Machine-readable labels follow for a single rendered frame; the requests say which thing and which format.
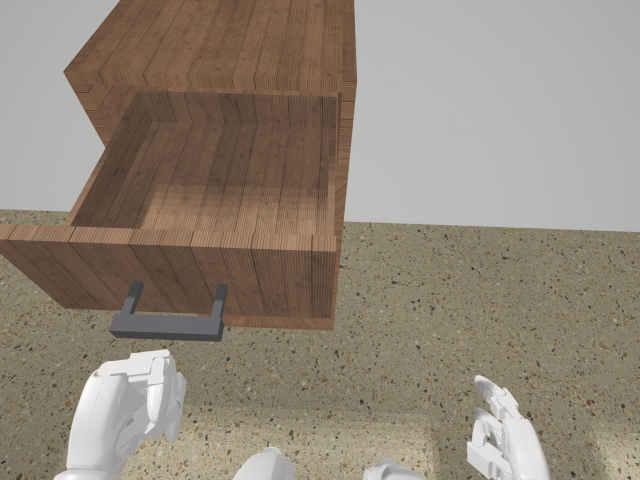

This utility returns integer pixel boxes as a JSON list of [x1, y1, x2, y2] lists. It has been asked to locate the drawer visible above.
[[0, 90, 337, 319]]

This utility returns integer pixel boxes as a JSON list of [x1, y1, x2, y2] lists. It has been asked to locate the handle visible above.
[[108, 280, 228, 342]]

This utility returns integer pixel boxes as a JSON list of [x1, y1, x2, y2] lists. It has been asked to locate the left robot thigh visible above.
[[232, 452, 295, 480]]

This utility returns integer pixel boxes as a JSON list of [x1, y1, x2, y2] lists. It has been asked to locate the robot left hand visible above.
[[66, 349, 187, 476]]

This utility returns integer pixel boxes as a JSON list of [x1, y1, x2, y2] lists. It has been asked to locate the right robot shin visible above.
[[377, 457, 397, 465]]

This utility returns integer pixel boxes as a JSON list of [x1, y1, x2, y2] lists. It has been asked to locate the cabinet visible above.
[[63, 0, 357, 331]]

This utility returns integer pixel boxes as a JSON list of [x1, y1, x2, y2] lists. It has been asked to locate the robot right hand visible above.
[[467, 375, 550, 480]]

